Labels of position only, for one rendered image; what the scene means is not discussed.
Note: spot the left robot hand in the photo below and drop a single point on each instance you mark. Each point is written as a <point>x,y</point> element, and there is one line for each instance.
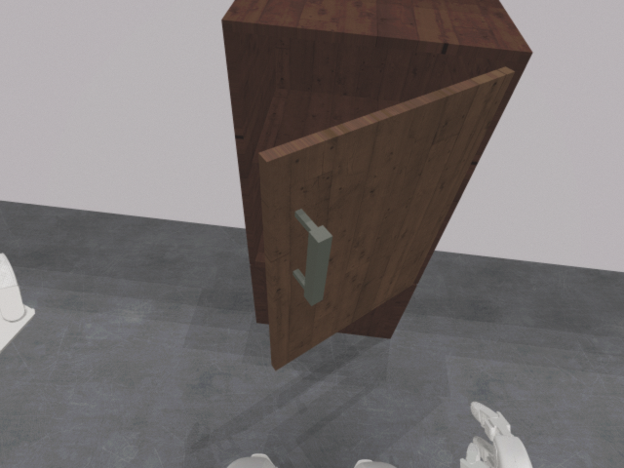
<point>14,315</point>

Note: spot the handle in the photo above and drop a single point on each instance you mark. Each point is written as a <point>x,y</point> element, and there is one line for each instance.
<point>317,262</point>

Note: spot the cupboard door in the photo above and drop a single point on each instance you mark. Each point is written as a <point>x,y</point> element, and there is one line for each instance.
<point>382,185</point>

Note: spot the right robot hand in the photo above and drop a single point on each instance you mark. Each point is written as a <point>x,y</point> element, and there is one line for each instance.
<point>507,450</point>

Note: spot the robot left shin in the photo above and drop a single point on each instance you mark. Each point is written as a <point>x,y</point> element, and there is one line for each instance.
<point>262,455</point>

